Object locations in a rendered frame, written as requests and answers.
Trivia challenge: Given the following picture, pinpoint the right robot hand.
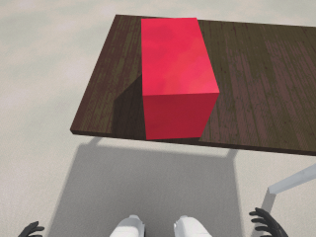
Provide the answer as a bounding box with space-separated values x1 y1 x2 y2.
249 207 288 237

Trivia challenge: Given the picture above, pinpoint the left robot hand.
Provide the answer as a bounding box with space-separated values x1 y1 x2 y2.
18 221 44 237

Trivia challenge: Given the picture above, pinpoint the table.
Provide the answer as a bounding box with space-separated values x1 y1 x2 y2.
69 14 316 195

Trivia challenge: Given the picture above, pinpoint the carton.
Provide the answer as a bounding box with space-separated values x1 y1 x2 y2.
141 18 220 140

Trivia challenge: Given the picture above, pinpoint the robot left thigh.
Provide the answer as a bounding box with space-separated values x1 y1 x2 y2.
110 217 145 237

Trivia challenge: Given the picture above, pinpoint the left robot shin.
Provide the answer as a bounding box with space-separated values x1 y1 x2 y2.
129 214 140 220

